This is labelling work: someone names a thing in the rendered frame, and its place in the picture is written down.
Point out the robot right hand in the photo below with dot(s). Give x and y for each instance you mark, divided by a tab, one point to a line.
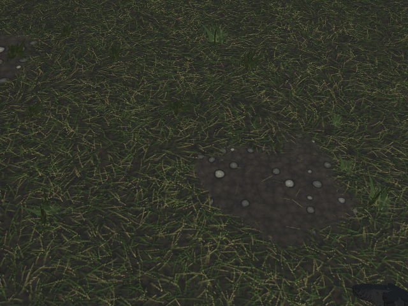
386	295

